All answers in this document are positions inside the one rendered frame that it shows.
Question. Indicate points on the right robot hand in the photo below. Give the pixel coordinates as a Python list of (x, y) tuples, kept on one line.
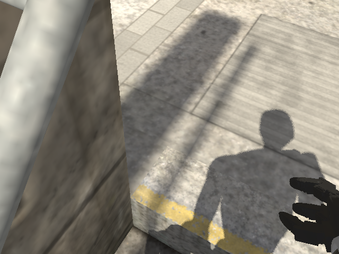
[(326, 227)]

